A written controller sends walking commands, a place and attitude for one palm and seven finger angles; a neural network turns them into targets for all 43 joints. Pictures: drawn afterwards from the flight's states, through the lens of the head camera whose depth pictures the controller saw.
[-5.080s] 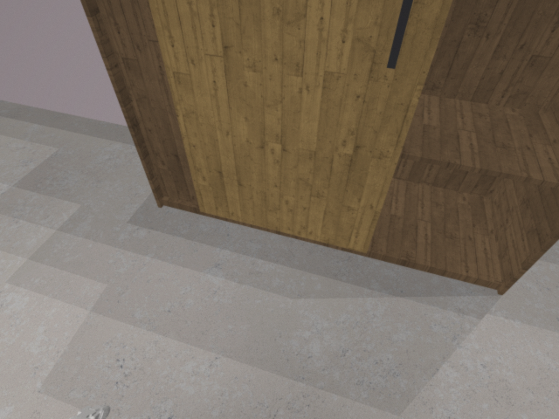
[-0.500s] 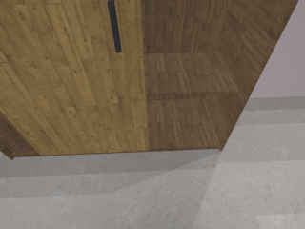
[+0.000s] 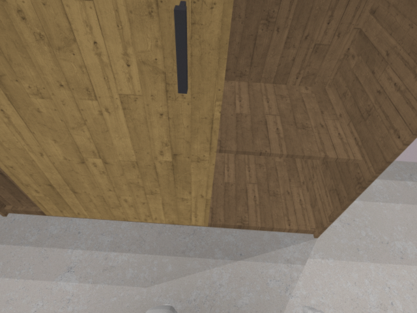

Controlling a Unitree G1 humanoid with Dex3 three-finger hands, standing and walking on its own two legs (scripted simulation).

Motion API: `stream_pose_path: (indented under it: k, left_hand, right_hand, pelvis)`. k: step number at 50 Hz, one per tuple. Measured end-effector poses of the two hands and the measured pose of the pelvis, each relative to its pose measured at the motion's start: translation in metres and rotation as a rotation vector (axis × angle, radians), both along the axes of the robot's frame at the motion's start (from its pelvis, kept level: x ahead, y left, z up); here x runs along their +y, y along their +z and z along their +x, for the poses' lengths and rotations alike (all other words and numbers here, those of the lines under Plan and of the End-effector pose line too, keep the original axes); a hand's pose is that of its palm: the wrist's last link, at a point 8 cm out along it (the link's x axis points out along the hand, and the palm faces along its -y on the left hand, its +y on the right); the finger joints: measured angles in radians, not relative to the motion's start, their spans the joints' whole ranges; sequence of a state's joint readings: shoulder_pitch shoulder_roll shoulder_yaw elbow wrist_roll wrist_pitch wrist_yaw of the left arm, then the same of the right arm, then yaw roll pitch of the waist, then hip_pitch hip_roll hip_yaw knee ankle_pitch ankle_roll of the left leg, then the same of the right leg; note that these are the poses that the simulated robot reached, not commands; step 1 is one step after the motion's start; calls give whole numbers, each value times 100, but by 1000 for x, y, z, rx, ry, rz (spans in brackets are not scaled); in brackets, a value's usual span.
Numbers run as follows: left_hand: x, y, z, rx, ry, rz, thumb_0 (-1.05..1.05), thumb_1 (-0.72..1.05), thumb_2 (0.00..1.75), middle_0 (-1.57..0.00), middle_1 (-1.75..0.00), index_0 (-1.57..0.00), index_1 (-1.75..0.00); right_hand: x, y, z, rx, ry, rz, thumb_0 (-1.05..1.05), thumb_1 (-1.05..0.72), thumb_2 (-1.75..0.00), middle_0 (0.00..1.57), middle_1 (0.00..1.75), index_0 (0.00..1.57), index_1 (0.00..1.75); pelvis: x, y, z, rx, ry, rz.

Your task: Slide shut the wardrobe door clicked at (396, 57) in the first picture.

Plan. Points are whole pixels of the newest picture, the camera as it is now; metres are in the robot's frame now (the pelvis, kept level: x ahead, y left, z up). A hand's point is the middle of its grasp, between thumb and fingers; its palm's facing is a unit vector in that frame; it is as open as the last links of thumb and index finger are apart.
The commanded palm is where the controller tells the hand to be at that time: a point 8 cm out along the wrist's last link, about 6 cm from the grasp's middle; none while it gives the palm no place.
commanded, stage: take the last steps up to it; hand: left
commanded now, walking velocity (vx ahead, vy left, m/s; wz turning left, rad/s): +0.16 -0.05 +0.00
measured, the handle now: (182, 50) +0.57 +0.12 +0.21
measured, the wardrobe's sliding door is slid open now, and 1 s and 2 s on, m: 0.54 0.54 0.54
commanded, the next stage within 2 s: come to a stop and stand still in 0.02 s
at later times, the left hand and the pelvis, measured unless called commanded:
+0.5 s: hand (139, 295) +0.17 +0.16 -0.14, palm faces +0.05 -0.97 -0.25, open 7.4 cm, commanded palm none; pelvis +0.09 -0.02 +0.02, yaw +2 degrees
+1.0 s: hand out of the picture +0.05 +0.20 -0.15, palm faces +0.03 -0.97 -0.23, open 7.4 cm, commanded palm none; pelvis +0.06 +0.02 +0.02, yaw +0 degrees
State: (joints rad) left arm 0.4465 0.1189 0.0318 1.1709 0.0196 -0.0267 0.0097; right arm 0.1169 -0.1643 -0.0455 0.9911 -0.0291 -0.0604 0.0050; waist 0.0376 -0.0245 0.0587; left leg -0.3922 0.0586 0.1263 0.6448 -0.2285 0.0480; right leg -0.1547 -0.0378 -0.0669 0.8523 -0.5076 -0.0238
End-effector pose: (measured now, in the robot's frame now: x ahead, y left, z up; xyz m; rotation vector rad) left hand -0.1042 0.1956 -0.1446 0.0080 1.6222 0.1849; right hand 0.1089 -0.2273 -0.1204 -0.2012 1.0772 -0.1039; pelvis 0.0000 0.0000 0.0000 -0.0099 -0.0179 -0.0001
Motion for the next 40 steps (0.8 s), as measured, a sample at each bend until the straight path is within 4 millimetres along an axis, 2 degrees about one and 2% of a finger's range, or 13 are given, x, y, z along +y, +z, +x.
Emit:
stream_pose_path:
  k: [2, 5, 11, 15, 19, 23, 28, 31, 34, 40]
  left_hand:
    - [8, 1, 26, -25, -17, 7, 0, 90, 90, -20, -30, -20, -30]
    - [19, 7, 78, -107, -41, 31, 0, 91, 90, -20, -30, -19, -30]
    - [24, 21, 179, -274, -91, 96, 0, 91, 90, -20, -30, -19, -30]
    - [21, 21, 223, -331, -128, 147, 0, 92, 90, -20, -30, -19, -30]
    - [13, 27, 251, -343, -154, 154, 0, 92, 90, -20, -30, -19, -30]
    - [13, 33, 265, -369, -141, 157, 0, 91, 90, -20, -30, -20, -30]
    - [26, 31, 265, -389, -127, 151, 0, 90, 90, -21, -30, -20, -30]
    - [41, 22, 257, -388, -119, 139, 0, 90, 90, -21, -30, -20, -30]
    - [57, 12, 245, -370, -103, 123, 0, 90, 90, -21, -30, -20, -30]
    - [72, 17, 208, -294, -82, 120, 0, 90, 90, -20, -30, -19, -30]
  right_hand:
    - [5, 3, 7, 4, -17, 7, 0, -91, -90, 20, 30, 20, 30]
    - [9, 6, 7, 40, -54, 18, -1, -92, -90, 20, 30, 20, 30]
    - [-9, 0, 6, 137, -87, 12, -2, -95, -90, 20, 30, 20, 30]
    - [-18, -18, 6, 215, -112, 48, -1, -93, -90, 20, 30, 20, 30]
    - [-21, -25, 7, 276, -137, 68, 0, -92, -90, 20, 30, 20, 30]
    - [-21, -21, 10, 305, -124, 59, 0, -91, -90, 20, 30, 20, 30]
    - [-15, -13, 20, 274, -101, 32, 0, -91, -90, 20, 30, 20, 30]
    - [-7, -8, 23, 222, -94, 7, 0, -91, -90, 20, 30, 20, 30]
    - [4, -4, 17, 189, -88, -15, 0, -91, -90, 20, 30, 20, 30]
    - [23, 6, 4, 210, -73, -20, 0, -92, -90, 20, 30, 20, 30]
  pelvis:
    - [2, 4, 13, -4, -8, 10]
    - [2, 13, 32, 0, -7, 19]
    - [-6, 18, 68, 6, 1, 34]
    - [-21, 9, 90, -3, -2, 53]
    - [-25, 10, 99, 10, 11, 33]
    - [-22, 15, 96, 17, 23, 33]
    - [-10, 17, 86, 23, 28, 30]
    - [2, 12, 79, 20, 28, 18]
    - [13, 8, 73, 8, 25, 12]
    - [23, 18, 68, 18, 17, 12]
